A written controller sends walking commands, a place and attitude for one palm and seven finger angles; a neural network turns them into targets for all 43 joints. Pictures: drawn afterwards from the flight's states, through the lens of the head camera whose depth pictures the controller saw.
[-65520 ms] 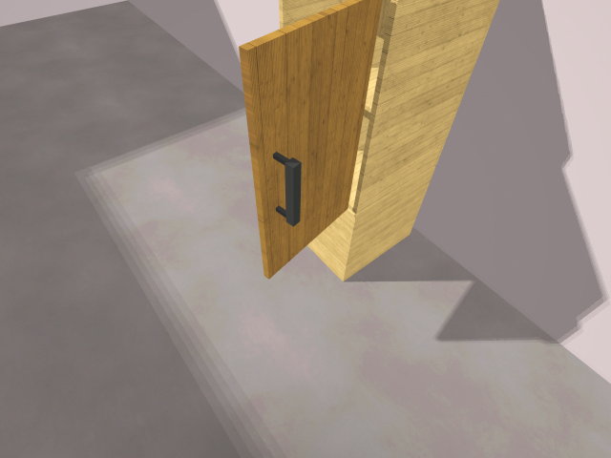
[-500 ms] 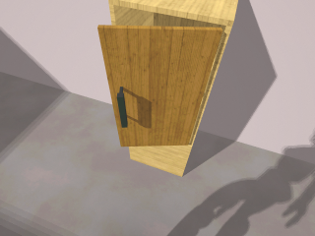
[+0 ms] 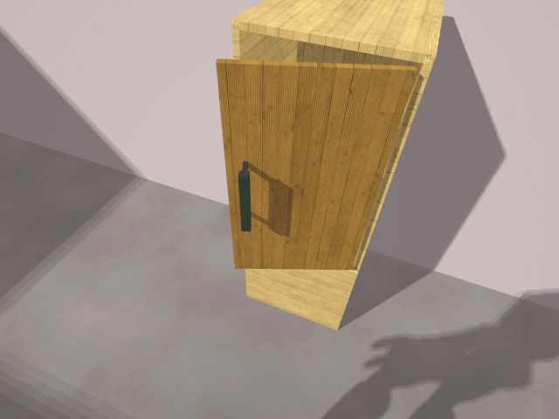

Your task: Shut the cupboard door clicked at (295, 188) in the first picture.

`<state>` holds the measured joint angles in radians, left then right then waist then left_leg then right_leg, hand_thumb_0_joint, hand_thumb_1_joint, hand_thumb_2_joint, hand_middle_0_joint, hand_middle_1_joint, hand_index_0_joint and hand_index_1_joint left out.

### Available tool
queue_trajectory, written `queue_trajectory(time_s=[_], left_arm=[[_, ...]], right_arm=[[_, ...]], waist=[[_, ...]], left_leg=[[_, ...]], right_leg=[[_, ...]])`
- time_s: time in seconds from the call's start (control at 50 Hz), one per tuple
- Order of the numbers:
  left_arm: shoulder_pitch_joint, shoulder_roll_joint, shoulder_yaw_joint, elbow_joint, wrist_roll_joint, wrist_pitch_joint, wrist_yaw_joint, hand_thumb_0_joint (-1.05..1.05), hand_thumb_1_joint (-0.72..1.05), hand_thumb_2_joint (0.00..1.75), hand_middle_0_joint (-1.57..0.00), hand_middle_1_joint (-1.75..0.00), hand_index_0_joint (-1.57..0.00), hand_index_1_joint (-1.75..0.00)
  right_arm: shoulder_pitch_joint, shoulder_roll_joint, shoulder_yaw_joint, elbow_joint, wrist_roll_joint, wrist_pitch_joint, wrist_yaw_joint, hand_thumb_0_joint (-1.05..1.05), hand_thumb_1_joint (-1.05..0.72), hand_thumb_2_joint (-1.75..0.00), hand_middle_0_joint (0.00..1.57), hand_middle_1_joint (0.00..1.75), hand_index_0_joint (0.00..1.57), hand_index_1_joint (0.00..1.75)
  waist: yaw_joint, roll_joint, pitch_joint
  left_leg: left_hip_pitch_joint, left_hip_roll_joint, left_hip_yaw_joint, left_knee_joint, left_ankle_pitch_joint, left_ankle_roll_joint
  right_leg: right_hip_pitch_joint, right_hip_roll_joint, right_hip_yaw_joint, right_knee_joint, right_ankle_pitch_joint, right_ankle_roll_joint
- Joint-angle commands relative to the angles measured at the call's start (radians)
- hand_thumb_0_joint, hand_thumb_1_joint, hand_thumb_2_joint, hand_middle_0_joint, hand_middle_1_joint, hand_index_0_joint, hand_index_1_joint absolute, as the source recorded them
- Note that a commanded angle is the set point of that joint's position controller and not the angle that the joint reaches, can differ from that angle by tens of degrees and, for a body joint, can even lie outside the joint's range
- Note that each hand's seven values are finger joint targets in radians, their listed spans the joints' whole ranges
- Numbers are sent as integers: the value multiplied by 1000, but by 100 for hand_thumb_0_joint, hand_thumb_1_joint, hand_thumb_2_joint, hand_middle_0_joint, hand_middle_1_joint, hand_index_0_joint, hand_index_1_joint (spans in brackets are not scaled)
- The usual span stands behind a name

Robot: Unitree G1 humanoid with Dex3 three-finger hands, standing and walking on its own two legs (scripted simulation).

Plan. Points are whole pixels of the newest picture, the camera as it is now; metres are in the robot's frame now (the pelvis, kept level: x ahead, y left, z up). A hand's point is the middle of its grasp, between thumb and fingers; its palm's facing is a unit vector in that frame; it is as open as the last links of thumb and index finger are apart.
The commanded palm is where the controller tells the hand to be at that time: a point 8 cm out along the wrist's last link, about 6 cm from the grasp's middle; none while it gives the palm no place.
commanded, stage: look again from close up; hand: left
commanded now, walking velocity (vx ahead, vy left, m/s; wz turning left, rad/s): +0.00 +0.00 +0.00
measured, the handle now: (245, 197) +0.57 +0.11 -0.04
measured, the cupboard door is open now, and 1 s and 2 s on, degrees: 22 22 22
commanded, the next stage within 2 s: shuffle to correct the standing spot in 0.02 s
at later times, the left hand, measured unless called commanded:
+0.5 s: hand out of the picture -0.06 +0.16 -0.17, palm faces +0.05 -0.98 -0.17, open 7.4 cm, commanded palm none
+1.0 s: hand out of the picture +0.09 +0.13 -0.17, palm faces +0.03 -0.98 -0.19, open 7.3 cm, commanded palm none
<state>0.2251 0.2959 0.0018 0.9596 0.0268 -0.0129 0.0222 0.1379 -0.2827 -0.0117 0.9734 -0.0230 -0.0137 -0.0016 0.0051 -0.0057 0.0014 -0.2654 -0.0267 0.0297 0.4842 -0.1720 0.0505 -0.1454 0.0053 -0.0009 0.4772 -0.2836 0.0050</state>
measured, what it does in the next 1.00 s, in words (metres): lifts its right foot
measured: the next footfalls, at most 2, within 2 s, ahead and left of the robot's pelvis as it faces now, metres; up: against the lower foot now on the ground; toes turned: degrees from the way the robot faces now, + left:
right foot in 1.06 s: +0.18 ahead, -0.21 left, +0.00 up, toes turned -5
left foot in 1.32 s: +0.17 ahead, +0.00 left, +0.00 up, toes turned +9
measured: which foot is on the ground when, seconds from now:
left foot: down 0.00-1.00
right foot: down 0.00-0.70, up 0.72-1.00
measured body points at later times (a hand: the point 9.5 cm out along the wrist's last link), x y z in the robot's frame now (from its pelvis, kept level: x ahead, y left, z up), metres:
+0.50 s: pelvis +0.00 -0.01 +0.00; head +0.00 +0.00 +0.45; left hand -0.06 +0.21 -0.16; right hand +0.00 -0.24 -0.15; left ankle +0.06 +0.09 -0.73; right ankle -0.01 -0.13 -0.74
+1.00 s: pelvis +0.07 -0.05 +0.00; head +0.08 -0.05 +0.45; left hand +0.09 +0.18 -0.15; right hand +0.04 -0.27 -0.15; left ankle +0.06 +0.07 -0.74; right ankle +0.13 -0.20 -0.72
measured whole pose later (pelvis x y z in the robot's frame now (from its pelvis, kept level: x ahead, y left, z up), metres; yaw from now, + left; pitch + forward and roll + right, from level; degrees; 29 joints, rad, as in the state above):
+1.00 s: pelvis +0.07 -0.05 +0.00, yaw +2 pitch +0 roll +0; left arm 0.29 0.18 0.06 1.02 0.04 0.03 -0.01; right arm 0.35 -0.10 -0.05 1.10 -0.04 -0.02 -0.03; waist -0.04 -0.01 0.02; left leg -0.20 0.09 0.14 0.47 -0.26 -0.01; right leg -0.39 -0.09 -0.08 0.66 -0.27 0.03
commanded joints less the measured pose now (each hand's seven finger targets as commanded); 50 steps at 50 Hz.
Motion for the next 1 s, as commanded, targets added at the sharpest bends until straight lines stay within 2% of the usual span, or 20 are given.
queue_trajectory(time_s=[0.0,0.1,0.14,0.22,0.36,0.42,0.48,0.5,0.56,0.62,0.64,0.66,0.68,0.7,0.74,0.8,0.84,0.92,0.96,0.98], left_arm=[[2,161,35,-47,-3,-12,1,0,90,90,-20,-30,-20,-30],[12,163,29,-21,-3,-8,-2,0,90,90,-20,-30,-20,-30],[76,58,4,26,-7,8,0,0,90,90,-20,-30,-20,-30],[150,38,6,55,6,28,-4,0,90,90,-20,-30,-20,-30],[242,-3,19,74,5,38,-15,0,90,90,-20,-30,-20,-30],[303,-15,29,89,4,35,-13,0,90,90,-20,-30,-20,-30],[322,9,43,92,3,26,3,0,90,90,-20,-30,-20,-30],[297,-4,42,86,0,17,8,0,90,90,-20,-30,-20,-30],[272,-23,44,88,5,4,6,0,90,90,-20,-30,-20,-30],[257,-51,36,103,3,11,2,0,90,90,-20,-30,-20,-30],[268,-81,29,106,0,15,-1,0,90,90,-20,-30,-20,-30],[289,-125,24,94,-1,15,-8,0,90,90,-20,-30,-20,-30],[249,-127,22,64,4,15,-10,0,90,90,-20,-30,-20,-30],[212,-96,35,55,18,25,-13,0,90,90,-20,-30,-20,-30],[195,-101,45,65,20,30,-20,0,90,90,-20,-30,-20,-30],[208,-136,48,65,11,32,-31,0,90,90,-20,-30,-20,-30],[186,-156,49,54,6,37,-35,0,90,90,-20,-30,-20,-30],[114,-156,51,26,3,32,-39,0,90,90,-20,-30,-20,-30],[127,-137,59,26,3,27,-40,0,90,90,-20,-30,-20,-30],[180,-121,65,39,3,23,-39,0,90,90,-20,-30,-20,-30]], right_arm=[[-24,-181,-39,-56,3,-20,-8,0,-90,-90,20,30,20,30],[-22,-194,-36,-36,5,-19,-7,0,-90,-90,20,30,20,30],[20,-98,-11,-3,2,-6,-5,0,-90,-90,20,30,20,30],[54,-124,-27,15,0,18,-11,0,-90,-90,20,30,20,30],[117,-115,-54,44,1,22,-28,0,-90,-90,20,30,20,30],[123,-66,-57,49,1,24,-30,0,-90,-90,20,30,20,30],[127,37,-41,39,4,18,-28,0,-90,-90,20,30,20,30],[117,46,-42,38,3,12,-25,0,-90,-90,20,30,20,30],[141,83,-43,50,7,4,-19,0,-90,-90,20,30,20,30],[244,112,-33,92,4,-11,-28,0,-90,-90,20,30,20,30],[310,79,-38,117,3,-19,-35,0,-90,-90,20,30,20,30],[385,3,-63,134,-3,-25,-44,0,-90,-90,20,30,20,30],[433,-58,-77,135,-10,-21,-54,0,-90,-90,20,30,20,30],[389,-57,-76,127,-9,-16,-53,0,-90,-90,20,30,20,30],[307,1,-59,106,-6,-24,-54,0,-90,-90,20,30,20,30],[253,12,-58,84,-5,-40,-55,0,-90,-90,20,30,20,30],[239,5,-66,79,-8,-37,-53,0,-90,-90,20,30,20,30],[243,-9,-84,83,-14,-22,-46,0,-90,-90,20,30,20,30],[238,-11,-89,83,-14,-13,-42,0,-90,-90,20,30,20,30],[220,-10,-90,82,-14,-9,-40,0,-90,-90,20,30,20,30]], waist=[[-3,29,12],[-2,40,1],[-3,60,-4],[1,88,48],[9,94,64],[22,41,74],[24,-224,123],[18,-211,136],[-11,-86,122],[-49,-68,112],[-64,29,101],[-80,213,83],[-92,271,98],[-77,173,137],[-42,122,182],[-9,76,115],[-8,110,88],[-29,160,93],[-16,143,92],[16,117,62]], left_leg=[[39,129,-173,-158,-93,4],[38,137,-190,-197,-132,1],[25,142,-203,-234,-240,-13],[-30,192,-301,-325,-486,17],[-61,203,-317,-313,-447,45],[-137,146,-228,-226,-418,12],[-242,20,17,159,-229,-20],[-245,35,32,270,-226,-17],[-201,65,64,308,-243,-16],[41,66,100,51,-117,-27],[143,115,17,-32,-108,-16],[244,306,-259,-161,-168,51],[239,467,-468,-297,-208,130],[113,473,-427,-336,-337,144],[-16,417,-344,-356,-331,122],[1,373,-185,-314,-113,120],[-15,338,-100,-295,-91,105],[-39,318,-68,-246,-133,87],[-84,308,-70,-189,-174,65],[-102,285,-44,-116,-203,39]], right_leg=[[-85,-93,95,-122,4,-45],[-63,-94,82,-130,6,-38],[-50,-83,46,-121,-38,-14],[-74,-35,-22,-28,-129,-8],[-48,-18,-50,-32,-89,-23],[15,-49,-7,-117,-138,-46],[-12,-230,232,-307,-350,-141],[-42,-270,268,-322,-299,-179],[-53,-248,163,-248,-63,-202],[-173,-167,53,-107,5,-142],[-242,-114,16,14,-20,-109],[-389,-37,-54,202,-98,-54],[-478,-13,-83,392,-260,-28],[-443,-61,-13,492,-237,-36],[-433,-100,17,564,-119,-24],[-384,-122,3,497,-36,5],[-321,-118,-30,387,-14,15],[-222,-83,-104,190,4,27],[-126,-60,-132,85,49,26],[-42,-47,-140,11,78,23]])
